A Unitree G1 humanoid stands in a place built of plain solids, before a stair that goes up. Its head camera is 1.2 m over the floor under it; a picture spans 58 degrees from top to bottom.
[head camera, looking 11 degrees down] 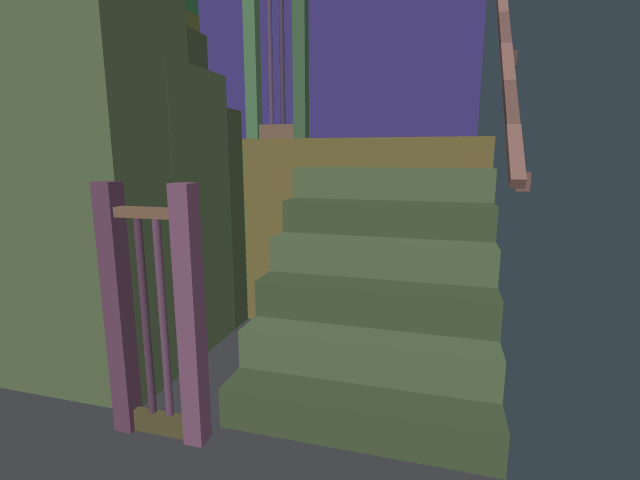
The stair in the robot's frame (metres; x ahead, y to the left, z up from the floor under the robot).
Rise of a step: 0.19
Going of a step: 0.21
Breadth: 1.20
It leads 16 degrees to the right of straight ahead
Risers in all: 7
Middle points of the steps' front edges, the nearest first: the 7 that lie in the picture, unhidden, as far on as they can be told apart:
1.59 -0.13 0.19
1.79 -0.18 0.38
2.00 -0.24 0.56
2.20 -0.29 0.75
2.40 -0.35 0.94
2.60 -0.41 1.13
2.80 -0.46 1.32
